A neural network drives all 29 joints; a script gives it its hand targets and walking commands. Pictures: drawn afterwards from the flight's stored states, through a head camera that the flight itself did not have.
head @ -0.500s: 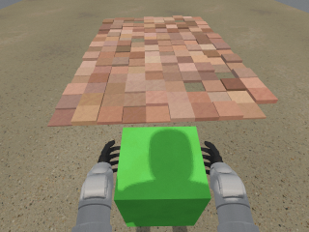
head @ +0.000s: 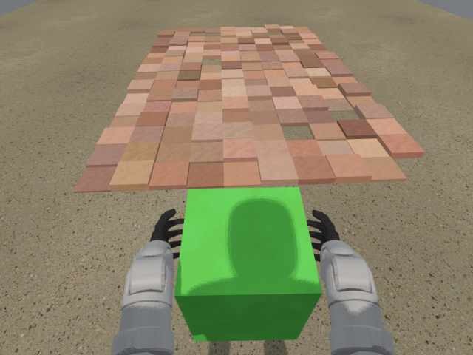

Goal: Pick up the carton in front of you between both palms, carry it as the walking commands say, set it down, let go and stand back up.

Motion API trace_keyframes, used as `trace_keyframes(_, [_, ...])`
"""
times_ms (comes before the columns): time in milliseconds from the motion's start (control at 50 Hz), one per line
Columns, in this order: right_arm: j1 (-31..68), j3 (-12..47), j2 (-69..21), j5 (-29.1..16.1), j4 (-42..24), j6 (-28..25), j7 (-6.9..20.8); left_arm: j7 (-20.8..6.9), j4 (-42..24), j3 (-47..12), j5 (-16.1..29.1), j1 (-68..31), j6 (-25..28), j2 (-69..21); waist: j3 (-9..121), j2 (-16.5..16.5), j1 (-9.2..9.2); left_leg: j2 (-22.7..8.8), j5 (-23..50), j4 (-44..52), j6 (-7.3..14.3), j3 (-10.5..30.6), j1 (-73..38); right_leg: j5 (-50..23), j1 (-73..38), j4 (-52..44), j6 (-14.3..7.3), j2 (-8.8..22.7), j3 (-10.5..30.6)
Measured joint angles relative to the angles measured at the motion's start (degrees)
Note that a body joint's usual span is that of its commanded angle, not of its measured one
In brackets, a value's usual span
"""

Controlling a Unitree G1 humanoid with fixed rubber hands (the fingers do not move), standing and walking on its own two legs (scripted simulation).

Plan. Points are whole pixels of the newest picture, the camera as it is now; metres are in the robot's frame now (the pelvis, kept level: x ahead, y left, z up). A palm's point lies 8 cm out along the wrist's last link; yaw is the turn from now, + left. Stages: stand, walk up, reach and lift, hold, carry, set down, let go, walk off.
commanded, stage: hold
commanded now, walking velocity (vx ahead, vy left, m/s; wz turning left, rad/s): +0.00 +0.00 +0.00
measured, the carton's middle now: (244, 267) +0.30 +0.00 -0.02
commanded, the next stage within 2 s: carry in 0.68 s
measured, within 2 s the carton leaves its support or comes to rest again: neither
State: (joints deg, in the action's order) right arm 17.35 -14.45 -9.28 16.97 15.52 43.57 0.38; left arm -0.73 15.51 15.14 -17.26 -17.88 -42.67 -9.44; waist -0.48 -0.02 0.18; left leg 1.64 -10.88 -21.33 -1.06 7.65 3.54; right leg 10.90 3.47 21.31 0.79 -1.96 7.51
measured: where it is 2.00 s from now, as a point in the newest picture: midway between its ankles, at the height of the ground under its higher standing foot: (234, 295)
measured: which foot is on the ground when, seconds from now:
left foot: down 0.00-1.00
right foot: down 0.00-0.90, up 0.92-1.00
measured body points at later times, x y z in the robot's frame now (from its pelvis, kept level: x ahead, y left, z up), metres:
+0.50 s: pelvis +0.01 +0.00 +0.00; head -0.04 +0.00 +0.45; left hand +0.31 +0.15 +0.04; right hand +0.31 -0.15 +0.04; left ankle +0.02 +0.13 -0.75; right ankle +0.02 -0.13 -0.75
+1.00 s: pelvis +0.07 +0.02 -0.01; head +0.04 +0.02 +0.44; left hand +0.36 +0.17 +0.07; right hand +0.35 -0.14 +0.07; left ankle +0.02 +0.14 -0.75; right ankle +0.04 -0.11 -0.73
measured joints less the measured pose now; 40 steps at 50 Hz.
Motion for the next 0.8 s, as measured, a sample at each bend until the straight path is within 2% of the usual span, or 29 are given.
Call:
trace_keyframes(660, [-2.09,2.01,0.52,-0.77,-1.68,0.79,-0.36,0.37,-1.75,-2.0,0.79,2.08,-0.89,0.54,0.36,0.04,0.05,-0.04,0.14,1.27,0.16,-0.34,-1.02,-0.09,-0.95,-1.18,-0.04,0.19,-0.08])
trace_keyframes(720, [-2.23,2.13,0.57,-1.15,-2.16,0.92,-0.51,0.58,-2.22,-2.16,1.19,2.21,-1.04,0.58,2.98,0.06,-0.07,-0.44,-2.48,-2.63,0.01,-1.32,3.6,2.29,3.44,2.35,0.04,0.34,-1.0])
trace_keyframes(760, [-3.08,2.74,0.76,-1.97,-3.67,1.34,-0.83,0.95,-3.64,-3.07,1.97,2.99,-1.48,0.76,4.85,0.09,-0.21,-1.22,-7.85,-5.68,-0.16,-2.71,6.69,6.41,6.09,4.49,-0.19,0.89,-2.38])
trace_keyframes(800, [-3.7,3.25,0.92,-3.08,-6.42,2.26,-1.17,1.48,-6.19,-4.07,3.0,3.5,-2.39,0.88,6.11,0.09,-0.36,-1.97,-9.83,-7.94,-0.11,-4.07,9.44,6.42,8.2,5.37,-0.16,1.41,-3.47])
